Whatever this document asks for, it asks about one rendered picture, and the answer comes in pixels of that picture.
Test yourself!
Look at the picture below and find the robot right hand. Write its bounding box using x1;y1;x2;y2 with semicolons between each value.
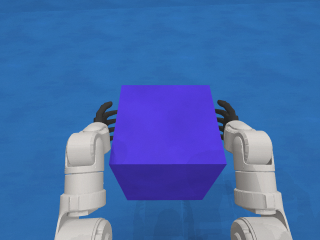
215;100;239;140

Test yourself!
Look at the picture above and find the robot left upper arm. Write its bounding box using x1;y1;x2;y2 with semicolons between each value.
56;217;112;240

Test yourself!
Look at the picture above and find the robot left forearm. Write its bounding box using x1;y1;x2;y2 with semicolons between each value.
54;122;111;240

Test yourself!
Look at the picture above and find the robot right upper arm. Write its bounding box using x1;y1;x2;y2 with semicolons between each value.
230;216;292;240

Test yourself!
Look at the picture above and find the robot left hand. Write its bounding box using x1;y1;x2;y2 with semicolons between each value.
93;101;118;141

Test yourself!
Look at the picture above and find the carton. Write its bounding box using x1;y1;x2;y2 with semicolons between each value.
109;85;227;201

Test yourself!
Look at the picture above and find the robot right forearm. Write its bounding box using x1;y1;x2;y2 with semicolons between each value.
223;120;293;240

